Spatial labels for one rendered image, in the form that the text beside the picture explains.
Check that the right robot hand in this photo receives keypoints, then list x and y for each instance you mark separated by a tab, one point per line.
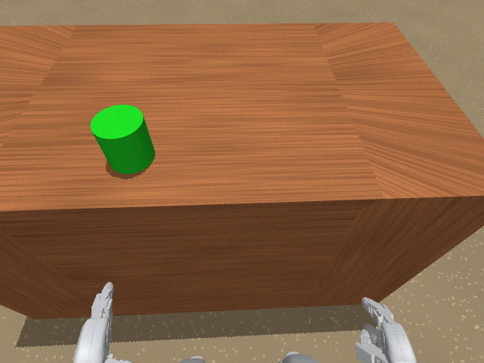
390	345

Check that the can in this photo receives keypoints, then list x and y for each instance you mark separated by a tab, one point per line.
122	134

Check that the left robot hand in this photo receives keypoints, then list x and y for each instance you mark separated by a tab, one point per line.
95	335

